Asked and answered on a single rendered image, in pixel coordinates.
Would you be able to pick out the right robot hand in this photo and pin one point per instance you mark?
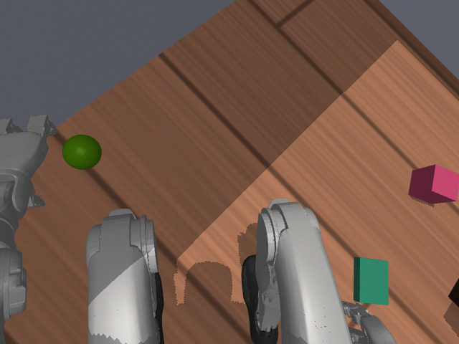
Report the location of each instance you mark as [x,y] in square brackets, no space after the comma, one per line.
[373,329]

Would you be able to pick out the right robot foot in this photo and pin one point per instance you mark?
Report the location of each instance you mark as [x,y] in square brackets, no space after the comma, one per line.
[250,294]

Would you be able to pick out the left robot arm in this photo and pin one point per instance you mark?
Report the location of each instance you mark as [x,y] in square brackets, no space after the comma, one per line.
[15,189]

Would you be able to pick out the left robot hand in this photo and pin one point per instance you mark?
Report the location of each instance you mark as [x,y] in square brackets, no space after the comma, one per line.
[25,151]

